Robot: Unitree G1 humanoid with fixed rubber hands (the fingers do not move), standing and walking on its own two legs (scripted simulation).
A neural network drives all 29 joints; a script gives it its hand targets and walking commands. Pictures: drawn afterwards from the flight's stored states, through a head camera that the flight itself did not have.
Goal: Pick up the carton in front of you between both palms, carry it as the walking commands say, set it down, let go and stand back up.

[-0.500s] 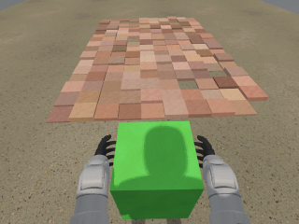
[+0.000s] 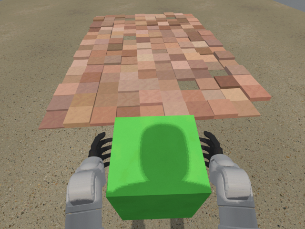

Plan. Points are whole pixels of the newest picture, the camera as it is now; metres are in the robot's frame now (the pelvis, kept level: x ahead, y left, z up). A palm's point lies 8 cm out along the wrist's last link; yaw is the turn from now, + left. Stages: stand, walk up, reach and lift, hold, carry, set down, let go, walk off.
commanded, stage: carry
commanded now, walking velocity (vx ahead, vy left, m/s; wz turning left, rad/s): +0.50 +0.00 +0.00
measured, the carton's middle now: (155, 170) +0.29 +0.01 +0.01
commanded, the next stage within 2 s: none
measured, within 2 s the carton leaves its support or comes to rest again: neither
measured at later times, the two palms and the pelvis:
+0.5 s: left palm (98, 102) +0.51 +0.20 +0.09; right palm (186, 103) +0.50 -0.10 +0.09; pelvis +0.26 +0.05 -0.01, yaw -1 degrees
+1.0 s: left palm (117, 67) +0.81 +0.18 +0.07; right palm (179, 64) +0.84 -0.12 +0.06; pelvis +0.58 +0.01 +0.00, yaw +5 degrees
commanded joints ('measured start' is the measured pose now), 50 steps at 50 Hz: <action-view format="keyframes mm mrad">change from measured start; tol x32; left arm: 1 -468 -880 -764 -134 -361 64 -158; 50 -236 -988 -830 -391 -425 143 -160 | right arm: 1 -444 835 672 -229 332 54 146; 50 -214 959 767 -434 389 144 154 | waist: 1 -26 138 -124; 6 25 -285 -154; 21 -42 270 -153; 50 9 -89 -193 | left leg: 1 237 204 -212 -155 196 134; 7 -642 40 35 472 -282 20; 18 156 -56 267 9 148 21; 21 417 419 -574 -299 -96 234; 41 247 158 221 20 741 48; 44 -381 -65 118 734 -120 -35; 50 -363 86 12 606 54 24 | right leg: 1 -124 49 -114 -167 114 -5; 6 639 -427 548 -422 191 -251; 16 258 -213 -15 -375 345 -93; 23 -409 -95 37 597 4 -26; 41 116 70 -259 -205 361 -53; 44 647 -397 602 -435 144 -265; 50 375 -292 153 -449 393 -134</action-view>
